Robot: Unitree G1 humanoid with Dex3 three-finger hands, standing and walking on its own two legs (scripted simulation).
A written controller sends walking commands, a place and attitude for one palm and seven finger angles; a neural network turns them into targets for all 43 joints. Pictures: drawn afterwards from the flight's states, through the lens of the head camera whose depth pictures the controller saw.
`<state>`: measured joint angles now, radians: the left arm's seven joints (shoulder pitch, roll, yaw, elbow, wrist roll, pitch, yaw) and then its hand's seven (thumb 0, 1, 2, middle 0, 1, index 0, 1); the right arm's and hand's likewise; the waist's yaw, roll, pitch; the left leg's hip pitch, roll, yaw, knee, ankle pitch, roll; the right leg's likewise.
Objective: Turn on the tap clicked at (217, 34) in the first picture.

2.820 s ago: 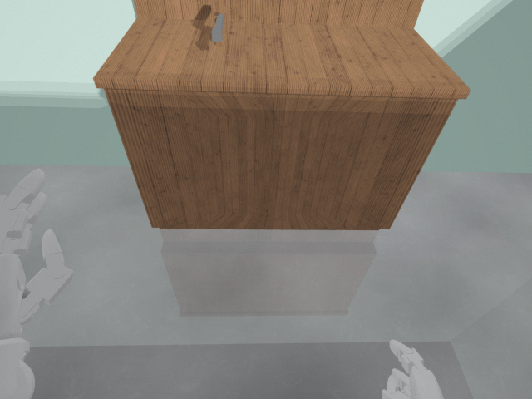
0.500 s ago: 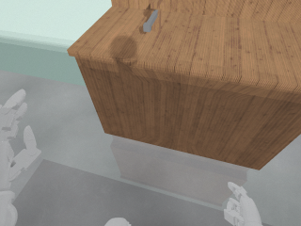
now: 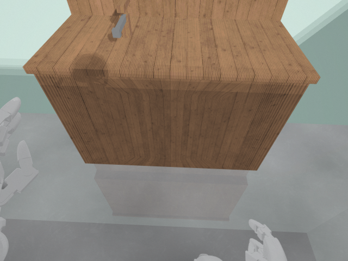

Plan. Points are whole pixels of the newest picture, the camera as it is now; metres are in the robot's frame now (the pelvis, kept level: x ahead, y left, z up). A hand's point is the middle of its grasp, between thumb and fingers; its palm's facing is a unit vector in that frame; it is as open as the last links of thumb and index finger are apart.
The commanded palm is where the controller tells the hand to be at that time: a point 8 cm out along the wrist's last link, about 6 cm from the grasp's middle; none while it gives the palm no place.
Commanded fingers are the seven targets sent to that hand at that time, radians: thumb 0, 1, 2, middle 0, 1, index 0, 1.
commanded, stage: turn to face it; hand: left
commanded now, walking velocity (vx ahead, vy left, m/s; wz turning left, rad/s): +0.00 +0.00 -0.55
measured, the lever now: (116, 32) +0.83 +0.31 +0.12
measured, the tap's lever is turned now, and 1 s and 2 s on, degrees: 0 0 0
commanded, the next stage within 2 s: take the last steps up to it in 0.42 s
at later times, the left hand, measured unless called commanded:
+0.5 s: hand (111, 173) +0.21 +0.12 +0.19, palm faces +0.20 -0.84 -0.50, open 7.4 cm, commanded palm +0.18 +0.17 +0.18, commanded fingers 0.00 0.90 0.90 -0.20 -0.30 -0.20 -0.30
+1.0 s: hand (110, 205) +0.17 +0.12 +0.17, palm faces +0.24 -0.84 -0.49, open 7.4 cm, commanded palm +0.13 +0.16 +0.18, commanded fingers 0.00 0.90 0.90 -0.20 -0.30 -0.20 -0.30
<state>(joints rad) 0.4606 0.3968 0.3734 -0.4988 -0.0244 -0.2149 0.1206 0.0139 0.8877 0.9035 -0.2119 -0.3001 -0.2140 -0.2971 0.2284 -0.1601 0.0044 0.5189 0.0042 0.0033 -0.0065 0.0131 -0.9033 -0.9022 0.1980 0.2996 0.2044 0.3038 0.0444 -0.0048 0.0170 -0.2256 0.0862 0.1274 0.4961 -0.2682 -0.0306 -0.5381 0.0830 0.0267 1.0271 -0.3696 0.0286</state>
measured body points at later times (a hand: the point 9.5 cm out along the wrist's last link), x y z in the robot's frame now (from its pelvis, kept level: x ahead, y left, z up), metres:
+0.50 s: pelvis -0.04 -0.06 -0.01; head -0.02 -0.06 +0.44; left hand +0.19 +0.17 +0.22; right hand +0.05 -0.36 -0.08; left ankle -0.01 +0.06 -0.74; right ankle -0.01 -0.15 -0.73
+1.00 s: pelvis -0.08 -0.08 +0.01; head -0.08 -0.11 +0.46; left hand +0.15 +0.16 +0.20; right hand -0.01 -0.36 -0.10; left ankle -0.04 +0.06 -0.70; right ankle -0.06 -0.17 -0.74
